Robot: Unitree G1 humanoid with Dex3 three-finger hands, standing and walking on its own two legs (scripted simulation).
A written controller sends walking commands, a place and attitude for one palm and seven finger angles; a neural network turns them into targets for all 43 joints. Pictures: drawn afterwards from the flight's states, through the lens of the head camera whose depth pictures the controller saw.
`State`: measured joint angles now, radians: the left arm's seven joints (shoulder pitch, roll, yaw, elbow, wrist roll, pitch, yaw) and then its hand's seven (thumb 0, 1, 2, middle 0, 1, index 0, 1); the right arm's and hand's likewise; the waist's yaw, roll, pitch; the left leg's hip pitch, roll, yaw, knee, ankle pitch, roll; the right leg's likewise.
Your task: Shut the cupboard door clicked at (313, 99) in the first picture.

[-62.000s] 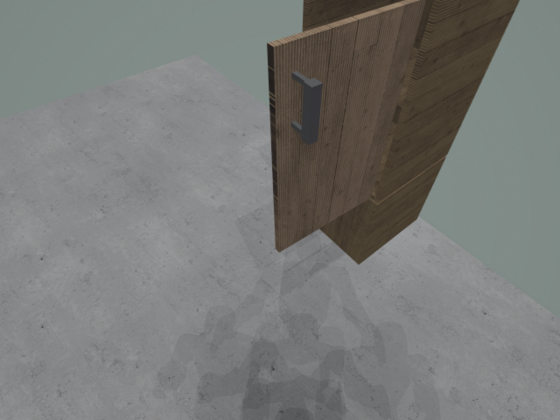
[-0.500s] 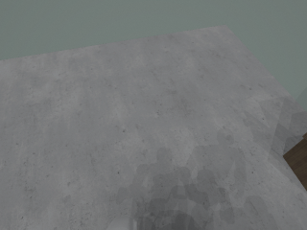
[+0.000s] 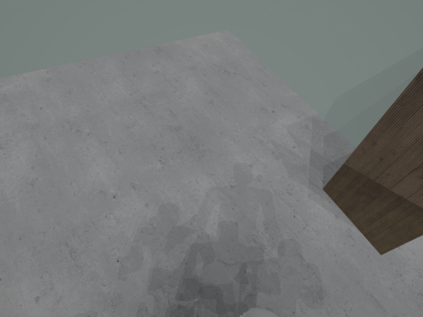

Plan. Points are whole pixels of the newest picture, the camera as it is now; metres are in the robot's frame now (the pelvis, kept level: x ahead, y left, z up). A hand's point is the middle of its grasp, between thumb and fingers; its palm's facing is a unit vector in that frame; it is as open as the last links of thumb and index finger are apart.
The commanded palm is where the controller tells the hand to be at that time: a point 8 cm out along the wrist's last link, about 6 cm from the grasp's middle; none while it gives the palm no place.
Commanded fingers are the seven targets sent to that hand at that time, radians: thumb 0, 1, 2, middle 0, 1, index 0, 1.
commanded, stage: turn to face it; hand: left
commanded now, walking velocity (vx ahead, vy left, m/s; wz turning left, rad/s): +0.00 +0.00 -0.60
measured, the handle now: out of the picture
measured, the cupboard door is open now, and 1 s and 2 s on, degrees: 23 23 23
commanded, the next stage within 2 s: take the last steps up to it in 0.92 s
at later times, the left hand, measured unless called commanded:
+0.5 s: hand (151, 305) +0.16 +0.14 -0.16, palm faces -0.26 -0.94 -0.23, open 7.4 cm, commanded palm none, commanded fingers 0.00 0.90 0.90 -0.20 -0.30 -0.20 -0.30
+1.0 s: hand (184, 266) +0.24 +0.08 -0.16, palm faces -0.49 -0.83 -0.27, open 7.4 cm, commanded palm none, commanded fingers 0.00 0.90 0.90 -0.20 -0.30 -0.20 -0.30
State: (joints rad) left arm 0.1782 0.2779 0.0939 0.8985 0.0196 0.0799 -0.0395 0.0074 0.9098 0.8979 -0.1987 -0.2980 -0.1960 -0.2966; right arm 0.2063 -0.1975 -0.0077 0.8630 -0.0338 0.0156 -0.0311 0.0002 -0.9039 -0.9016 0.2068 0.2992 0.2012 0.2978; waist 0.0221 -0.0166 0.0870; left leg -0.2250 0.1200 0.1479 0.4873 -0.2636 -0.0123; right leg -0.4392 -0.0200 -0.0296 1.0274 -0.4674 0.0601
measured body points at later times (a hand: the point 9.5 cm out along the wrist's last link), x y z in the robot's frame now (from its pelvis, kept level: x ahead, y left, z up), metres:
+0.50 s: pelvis +0.03 -0.04 +0.00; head +0.08 -0.05 +0.45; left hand +0.17 +0.19 -0.14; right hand +0.06 -0.31 -0.14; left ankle +0.09 +0.10 -0.70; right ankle -0.01 -0.14 -0.74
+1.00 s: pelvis +0.05 -0.05 -0.01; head +0.06 -0.09 +0.43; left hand +0.26 +0.12 -0.14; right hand -0.05 -0.29 -0.17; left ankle +0.10 +0.09 -0.71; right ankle -0.01 -0.13 -0.74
